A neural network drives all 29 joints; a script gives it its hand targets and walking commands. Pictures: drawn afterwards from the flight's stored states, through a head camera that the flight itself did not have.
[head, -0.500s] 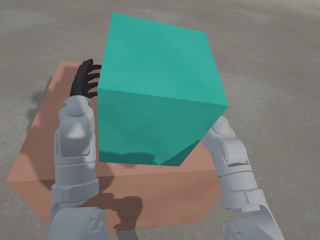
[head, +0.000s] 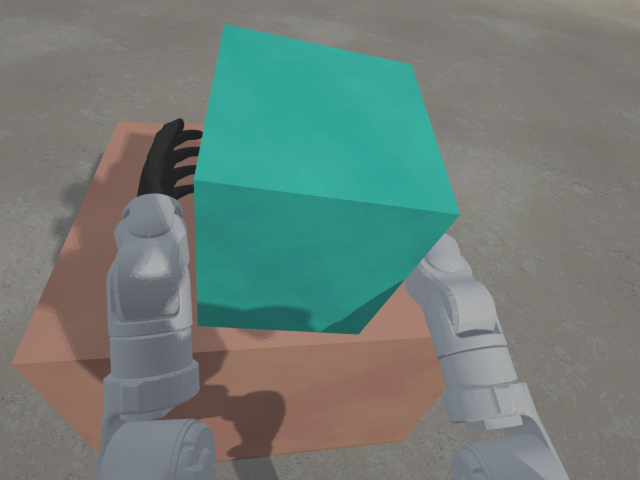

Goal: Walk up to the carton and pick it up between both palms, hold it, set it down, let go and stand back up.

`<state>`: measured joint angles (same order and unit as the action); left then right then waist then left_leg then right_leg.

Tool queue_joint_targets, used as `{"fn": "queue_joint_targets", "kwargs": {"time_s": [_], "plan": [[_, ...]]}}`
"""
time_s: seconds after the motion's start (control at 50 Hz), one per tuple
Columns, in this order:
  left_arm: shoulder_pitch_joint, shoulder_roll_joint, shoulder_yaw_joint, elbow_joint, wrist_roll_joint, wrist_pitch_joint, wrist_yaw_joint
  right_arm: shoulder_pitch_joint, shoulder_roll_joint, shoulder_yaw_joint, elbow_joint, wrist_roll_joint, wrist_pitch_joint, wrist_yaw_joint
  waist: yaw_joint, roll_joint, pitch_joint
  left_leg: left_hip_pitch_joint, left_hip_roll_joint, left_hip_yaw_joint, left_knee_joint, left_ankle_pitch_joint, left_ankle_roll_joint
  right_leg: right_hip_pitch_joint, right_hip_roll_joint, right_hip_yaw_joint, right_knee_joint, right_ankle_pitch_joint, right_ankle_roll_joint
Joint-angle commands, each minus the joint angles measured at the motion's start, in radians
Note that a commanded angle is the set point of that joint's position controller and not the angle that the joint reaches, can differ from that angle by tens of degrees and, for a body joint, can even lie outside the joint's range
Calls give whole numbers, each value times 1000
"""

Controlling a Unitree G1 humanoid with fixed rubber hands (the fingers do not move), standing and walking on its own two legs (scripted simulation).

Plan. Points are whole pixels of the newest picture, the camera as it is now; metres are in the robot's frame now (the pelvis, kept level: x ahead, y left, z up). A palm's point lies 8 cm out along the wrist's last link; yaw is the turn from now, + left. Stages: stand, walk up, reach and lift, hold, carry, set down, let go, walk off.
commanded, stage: hold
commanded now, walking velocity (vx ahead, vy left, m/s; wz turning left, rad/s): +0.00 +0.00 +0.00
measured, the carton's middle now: (300, 200) +0.37 +0.00 +0.19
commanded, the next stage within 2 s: none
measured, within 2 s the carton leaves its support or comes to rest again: neither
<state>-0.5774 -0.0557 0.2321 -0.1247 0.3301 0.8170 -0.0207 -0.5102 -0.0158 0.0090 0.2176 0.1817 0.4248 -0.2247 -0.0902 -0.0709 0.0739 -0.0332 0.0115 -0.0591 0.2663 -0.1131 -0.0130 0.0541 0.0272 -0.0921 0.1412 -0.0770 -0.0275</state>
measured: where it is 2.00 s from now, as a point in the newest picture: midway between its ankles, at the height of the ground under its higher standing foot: outside the picture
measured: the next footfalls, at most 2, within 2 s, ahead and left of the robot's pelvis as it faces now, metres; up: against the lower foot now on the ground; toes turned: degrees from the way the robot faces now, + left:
none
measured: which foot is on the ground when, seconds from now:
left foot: down 0.00-1.00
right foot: down 0.00-1.00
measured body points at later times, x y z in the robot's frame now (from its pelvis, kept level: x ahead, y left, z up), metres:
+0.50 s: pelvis +0.00 +0.00 +0.00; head -0.02 +0.03 +0.45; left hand +0.37 +0.15 +0.20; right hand +0.36 -0.14 +0.16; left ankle +0.03 +0.12 -0.75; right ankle +0.01 -0.10 -0.75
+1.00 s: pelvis +0.01 +0.00 +0.00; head -0.02 +0.03 +0.45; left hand +0.37 +0.15 +0.20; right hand +0.35 -0.15 +0.16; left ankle +0.03 +0.12 -0.75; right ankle +0.01 -0.10 -0.75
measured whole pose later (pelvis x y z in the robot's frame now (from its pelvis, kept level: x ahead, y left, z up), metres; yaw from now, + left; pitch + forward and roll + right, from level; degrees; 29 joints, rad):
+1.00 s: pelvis +0.01 +0.00 +0.00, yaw +0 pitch -8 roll -1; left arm -0.52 -0.05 0.20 -0.16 0.33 0.82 -0.02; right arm -0.46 -0.02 0.04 0.19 0.19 0.41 -0.24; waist -0.09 -0.07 0.09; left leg 0.00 0.02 -0.05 0.26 -0.12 -0.02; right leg 0.09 0.03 -0.09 0.14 -0.09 -0.03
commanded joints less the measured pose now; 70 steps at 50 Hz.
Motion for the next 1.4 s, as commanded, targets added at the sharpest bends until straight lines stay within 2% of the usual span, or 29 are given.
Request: {"fn": "queue_joint_targets", "kwargs": {"time_s": [0.0, 0.12, 0.2, 0.24, 0.32, 0.38, 0.46, 0.56, 0.6, 0.62, 0.68, 0.76, 0.84, 0.92, 0.98, 1.06, 1.12, 1.26, 1.32, 1.38], "plan": [[-459, -374, -429, -115, -159, -48, -147, -707, 309, 277, -290, 47, -80, 45, -1, 84, -437, 145, -39, 58, -9, 190, -15, 111, 12, -32, 16, 174, 62], [-475, -391, -459, -154, -172, -51, -140, -720, 317, 285, -303, 62, -88, 44, -15, 97, -429, 167, -43, 56, -1, 225, -26, 107, 15, -26, 17, 200, 57], [-478, -398, -486, -184, -185, -61, -133, -728, 336, 314, -352, 73, -93, 45, -3, 99, -470, 190, -42, 54, 12, 275, -25, 94, 19, -25, 17, 222, 57], [-481, -398, -492, -181, -192, -63, -132, -731, 340, 321, -351, 72, -93, 44, -8, 97, -461, 192, -38, 58, 23, 292, -31, 91, 21, -30, 17, 234, 59], [-466, -393, -482, -165, -184, -66, -130, -723, 330, 313, -342, 62, -96, 47, 2, 98, -450, 172, -39, 55, 5, 226, -22, 89, 14, -25, 13, 170, 53], [-449, -381, -465, -142, -178, -62, -136, -689, 318, 288, -301, 43, -95, 49, -4, 101, -418, 139, -38, 60, -7, 171, -20, 95, 10, -28, 6, 135, 57], [-449, -376, -456, -152, -168, -51, -136, -672, 309, 268, -270, 46, -89, 53, -11, 114, -396, 157, -37, 56, -3, 194, -29, 89, 13, -23, 1, 132, 55], [-427, -375, -455, -151, -167, -53, -145, -677, 315, 288, -310, 57, -93, 46, -3, 81, -425, 164, -38, 52, -2, 237, -23, 118, 15, -24, 19, 214, 59], [-428, -375, -462, -165, -175, -57, -144, -704, 323, 306, -351, 64, -100, 44, 6, 84, -457, 165, -41, 59, 0, 251, -19, 139, 14, -23, 25, 235, 63], [-438, -376, -481, -181, -183, -66, -143, -702, 330, 312, -367, 63, -104, 44, -4, 93, -479, 172, -38, 54, 0, 260, -15, 132, 13, -15, 26, 242, 63], [-454, -387, -500, -204, -189, -78, -137, -704, 344, 326, -379, 55, -113, 44, -5, 104, -475, 184, -45, 57, 17, 285, -22, 132, 12, -22, 21, 258, 63], [-435, -375, -497, -201, -186, -79, -135, -671, 323, 322, -358, 54, -110, 45, -14, 108, -449, 200, -41, 56, 12, 274, -25, 112, 20, -25, 22, 237, 58], [-415, -372, -482, -171, -184, -71, -135, -653, 319, 321, -339, 48, -99, 47, 2, 85, -423, 187, -34, 58, 4, 252, -24, 99, 16, -23, 10, 197, 57], [-424, -367, -486, -192, -178, -60, -137, -652, 307, 311, -317, 58, -98, 48, -5, 113, -408, 181, -38, 55, 7, 279, -34, 102, 13, -21, 11, 223, 56], [-424, -370, -468, -171, -172, -52, -143, -669, 316, 310, -308, 61, -95, 49, -5, 83, -380, 175, -37, 58, -5, 256, -21, 102, 10, -20, 6, 200, 63], [-417, -370, -439, -138, -155, -52, -144, -678, 312, 289, -298, 44, -102, 51, 5, 83, -368, 161, -36, 62, -13, 201, -15, 107, 6, -26, 8, 160, 64], [-432, -379, -445, -146, -161, -64, -139, -686, 325, 300, -312, 49, -108, 52, 4, 67, -399, 170, -34, 63, -16, 208, -17, 106, 11, -29, 7, 172, 64], [-459, -372, -472, -160, -178, -91, -126, -703, 344, 291, -318, 24, -133, 63, 7, 98, -450, 159, -36, 70, -6, 190, -10, 98, 12, -26, 17, 139, 61], [-466, -382, -482, -163, -179, -103, -123, -706, 353, 289, -318, 11, -143, 65, 7, 85, -476, 155, -40, 69, -9, 203, -5, 109, 10, -21, 19, 161, 66], [-441, -374, -474, -149, -173, -107, -129, -682, 347, 295, -325, 3, -149, 61, 3, 92, -492, 155, -44, 68, 5, 249, -8, 133, 11, -22, 30, 240, 66]]}}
